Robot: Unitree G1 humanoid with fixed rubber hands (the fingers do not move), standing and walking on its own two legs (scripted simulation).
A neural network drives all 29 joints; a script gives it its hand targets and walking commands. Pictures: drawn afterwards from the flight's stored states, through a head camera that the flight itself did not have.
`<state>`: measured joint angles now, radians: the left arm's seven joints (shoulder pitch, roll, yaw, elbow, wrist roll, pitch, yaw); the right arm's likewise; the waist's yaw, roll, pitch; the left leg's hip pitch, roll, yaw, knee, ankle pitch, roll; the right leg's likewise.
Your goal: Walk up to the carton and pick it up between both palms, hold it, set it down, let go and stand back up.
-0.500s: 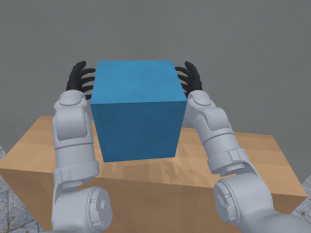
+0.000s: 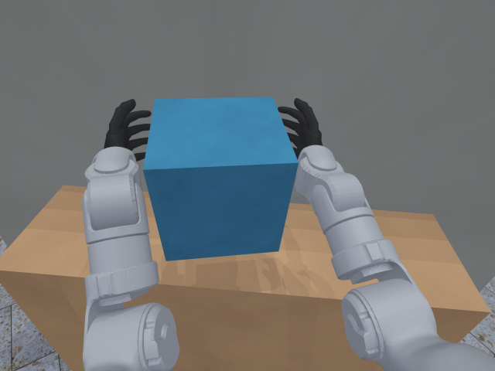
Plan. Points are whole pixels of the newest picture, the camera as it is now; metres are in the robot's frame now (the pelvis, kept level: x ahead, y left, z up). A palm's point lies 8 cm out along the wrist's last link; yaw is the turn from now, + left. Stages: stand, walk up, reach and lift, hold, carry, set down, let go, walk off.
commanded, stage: hold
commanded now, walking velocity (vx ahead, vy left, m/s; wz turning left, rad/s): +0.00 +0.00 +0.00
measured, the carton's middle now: (219, 178) +0.36 +0.01 +0.18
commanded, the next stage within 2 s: none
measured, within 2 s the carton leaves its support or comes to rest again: neither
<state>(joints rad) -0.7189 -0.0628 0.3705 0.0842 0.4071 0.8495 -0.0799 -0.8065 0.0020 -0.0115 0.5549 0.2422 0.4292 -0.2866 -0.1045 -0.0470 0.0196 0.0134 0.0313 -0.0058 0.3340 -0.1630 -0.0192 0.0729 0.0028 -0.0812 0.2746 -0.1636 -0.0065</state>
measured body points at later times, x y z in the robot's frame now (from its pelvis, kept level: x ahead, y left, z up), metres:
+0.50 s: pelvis +0.00 +0.00 +0.00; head -0.06 +0.02 +0.44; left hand +0.38 +0.15 +0.23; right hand +0.38 -0.13 +0.23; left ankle +0.03 +0.13 -0.75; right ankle +0.01 -0.11 -0.75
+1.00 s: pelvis +0.00 +0.00 +0.00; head -0.07 +0.02 +0.44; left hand +0.37 +0.15 +0.24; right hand +0.38 -0.13 +0.23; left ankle +0.03 +0.13 -0.75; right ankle +0.01 -0.11 -0.75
